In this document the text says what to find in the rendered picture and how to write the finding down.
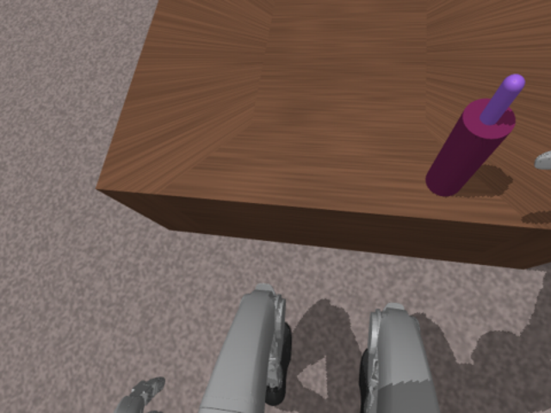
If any left robot foot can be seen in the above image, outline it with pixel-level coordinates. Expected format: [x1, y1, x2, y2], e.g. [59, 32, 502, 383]
[265, 323, 292, 406]

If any left robot hand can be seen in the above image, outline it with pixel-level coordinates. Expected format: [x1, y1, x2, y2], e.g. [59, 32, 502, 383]
[114, 377, 165, 413]

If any bottle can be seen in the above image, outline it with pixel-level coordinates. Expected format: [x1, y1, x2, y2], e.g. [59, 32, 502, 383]
[425, 74, 525, 196]

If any right robot hand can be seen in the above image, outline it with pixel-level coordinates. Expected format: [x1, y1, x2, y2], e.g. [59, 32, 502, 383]
[534, 151, 551, 170]

